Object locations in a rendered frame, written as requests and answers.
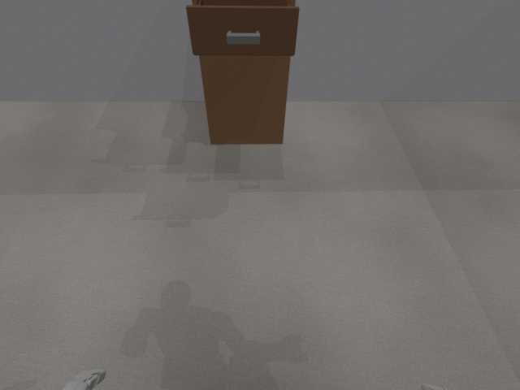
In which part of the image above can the left robot hand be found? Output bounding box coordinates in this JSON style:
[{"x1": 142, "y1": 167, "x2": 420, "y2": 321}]
[{"x1": 62, "y1": 369, "x2": 106, "y2": 390}]

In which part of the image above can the drawer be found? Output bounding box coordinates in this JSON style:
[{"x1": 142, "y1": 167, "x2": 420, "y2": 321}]
[{"x1": 186, "y1": 0, "x2": 299, "y2": 56}]

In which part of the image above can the cabinet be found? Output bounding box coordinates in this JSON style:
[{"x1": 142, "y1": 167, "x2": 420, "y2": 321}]
[{"x1": 192, "y1": 0, "x2": 296, "y2": 145}]

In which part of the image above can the handle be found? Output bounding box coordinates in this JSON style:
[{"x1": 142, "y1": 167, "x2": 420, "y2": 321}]
[{"x1": 227, "y1": 31, "x2": 260, "y2": 45}]

